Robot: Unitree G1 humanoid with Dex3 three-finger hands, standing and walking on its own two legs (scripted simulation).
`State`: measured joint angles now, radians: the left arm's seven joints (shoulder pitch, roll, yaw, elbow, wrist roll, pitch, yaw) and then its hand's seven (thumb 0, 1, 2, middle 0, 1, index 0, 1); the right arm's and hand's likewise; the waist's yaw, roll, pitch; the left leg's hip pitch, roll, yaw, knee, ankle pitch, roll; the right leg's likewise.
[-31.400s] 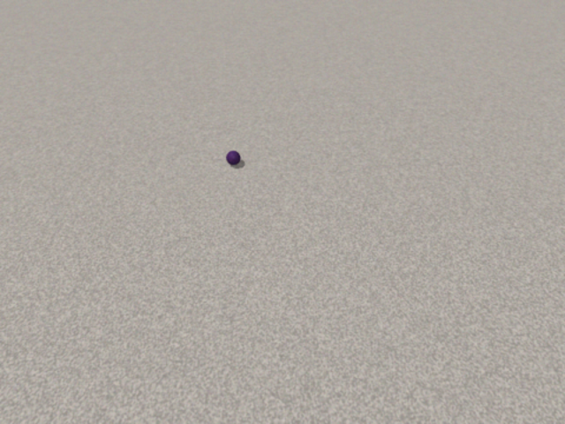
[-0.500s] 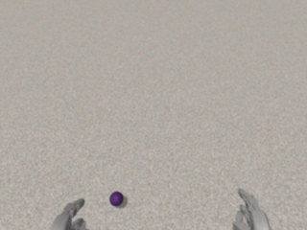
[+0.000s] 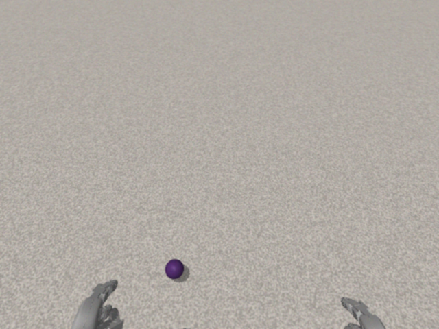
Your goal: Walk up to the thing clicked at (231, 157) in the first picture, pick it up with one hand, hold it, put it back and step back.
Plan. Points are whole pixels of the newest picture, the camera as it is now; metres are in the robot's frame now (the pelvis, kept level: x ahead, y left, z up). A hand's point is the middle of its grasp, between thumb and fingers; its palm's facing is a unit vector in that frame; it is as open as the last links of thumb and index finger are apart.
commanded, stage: stand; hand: left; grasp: from above
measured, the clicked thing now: (174, 268) +0.46 +0.22 -0.69
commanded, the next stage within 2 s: none
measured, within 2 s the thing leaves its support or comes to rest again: neither
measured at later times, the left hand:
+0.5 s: hand out of the picture +0.02 +0.24 -0.12, palm faces +0.05 -0.95 -0.31, open 7.4 cm
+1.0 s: hand out of the picture +0.04 +0.23 -0.12, palm faces +0.04 -0.95 -0.32, open 7.4 cm
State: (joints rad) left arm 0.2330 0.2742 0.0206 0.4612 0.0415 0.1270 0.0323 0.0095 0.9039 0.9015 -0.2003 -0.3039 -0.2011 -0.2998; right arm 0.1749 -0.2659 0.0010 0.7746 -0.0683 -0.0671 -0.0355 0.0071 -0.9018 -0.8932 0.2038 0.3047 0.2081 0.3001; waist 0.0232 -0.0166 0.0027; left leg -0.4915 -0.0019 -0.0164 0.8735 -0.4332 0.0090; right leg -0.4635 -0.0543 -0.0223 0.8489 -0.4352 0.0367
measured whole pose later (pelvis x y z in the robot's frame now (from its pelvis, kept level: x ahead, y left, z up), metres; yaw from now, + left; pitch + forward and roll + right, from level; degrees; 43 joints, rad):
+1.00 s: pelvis -0.01 -0.01 +0.05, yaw +1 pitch -4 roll +0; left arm 0.16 0.29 0.03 1.14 0.02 0.00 0.02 0.01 0.91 0.90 -0.20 -0.30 -0.20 -0.30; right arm 0.17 -0.30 -0.02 1.12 -0.02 0.01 -0.01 0.00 -0.91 -0.89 0.20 0.30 0.20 0.30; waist 0.01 0.01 0.07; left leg -0.12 0.01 -0.03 0.38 -0.18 -0.01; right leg -0.09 -0.04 -0.05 0.36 -0.19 0.02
